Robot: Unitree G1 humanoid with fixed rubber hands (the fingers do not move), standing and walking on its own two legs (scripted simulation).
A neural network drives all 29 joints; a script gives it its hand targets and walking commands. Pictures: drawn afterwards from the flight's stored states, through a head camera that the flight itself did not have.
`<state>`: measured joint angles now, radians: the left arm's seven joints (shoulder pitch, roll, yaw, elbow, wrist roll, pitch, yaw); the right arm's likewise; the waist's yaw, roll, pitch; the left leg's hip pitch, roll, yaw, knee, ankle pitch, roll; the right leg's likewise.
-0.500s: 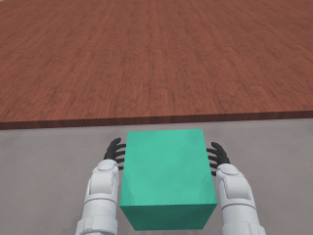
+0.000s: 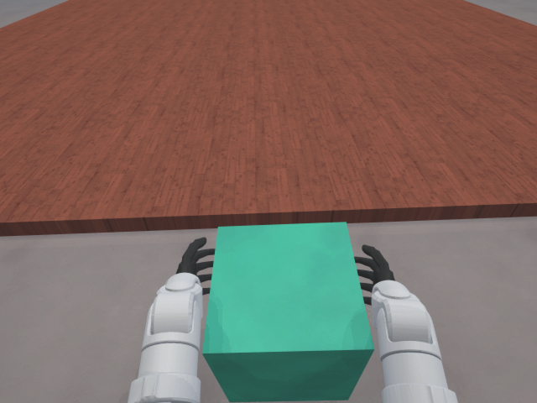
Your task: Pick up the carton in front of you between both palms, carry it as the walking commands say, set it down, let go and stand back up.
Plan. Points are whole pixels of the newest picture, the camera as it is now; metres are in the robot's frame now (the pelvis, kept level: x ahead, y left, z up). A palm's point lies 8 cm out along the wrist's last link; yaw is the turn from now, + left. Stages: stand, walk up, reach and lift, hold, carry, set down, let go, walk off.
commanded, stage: hold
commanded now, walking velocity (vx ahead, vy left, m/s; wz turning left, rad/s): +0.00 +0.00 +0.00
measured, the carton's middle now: (285, 316) +0.29 +0.00 -0.03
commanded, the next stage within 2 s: carry in 0.56 s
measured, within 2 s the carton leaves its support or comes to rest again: neither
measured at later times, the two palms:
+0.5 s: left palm (190, 281) +0.29 +0.15 +0.06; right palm (383, 288) +0.29 -0.15 +0.05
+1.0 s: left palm (181, 222) +0.39 +0.18 +0.09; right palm (356, 223) +0.39 -0.12 +0.09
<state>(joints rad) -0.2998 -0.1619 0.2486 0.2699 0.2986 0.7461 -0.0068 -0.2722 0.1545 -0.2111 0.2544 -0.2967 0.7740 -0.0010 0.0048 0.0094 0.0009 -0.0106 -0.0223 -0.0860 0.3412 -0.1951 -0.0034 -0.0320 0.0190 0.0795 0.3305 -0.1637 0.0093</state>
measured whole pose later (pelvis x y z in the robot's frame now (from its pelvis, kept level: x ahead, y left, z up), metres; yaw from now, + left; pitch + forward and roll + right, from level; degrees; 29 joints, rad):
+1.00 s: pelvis +0.12 +0.02 +0.00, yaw +2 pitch +6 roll -2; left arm -0.19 -0.13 0.13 -0.24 0.12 1.10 0.08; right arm -0.16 0.13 -0.10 -0.26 -0.13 1.12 -0.09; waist -0.01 0.02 -0.16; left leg -0.09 0.04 0.03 0.27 -0.28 0.02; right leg -0.49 -0.03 -0.14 0.61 -0.29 0.02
